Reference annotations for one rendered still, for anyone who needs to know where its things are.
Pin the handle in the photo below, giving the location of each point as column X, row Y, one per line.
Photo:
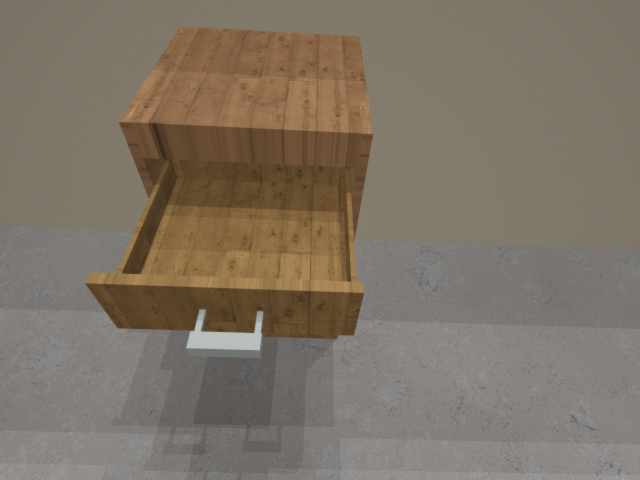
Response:
column 225, row 344

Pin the cabinet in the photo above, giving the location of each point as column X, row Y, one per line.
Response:
column 250, row 96

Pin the drawer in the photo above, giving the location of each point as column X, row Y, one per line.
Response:
column 236, row 238

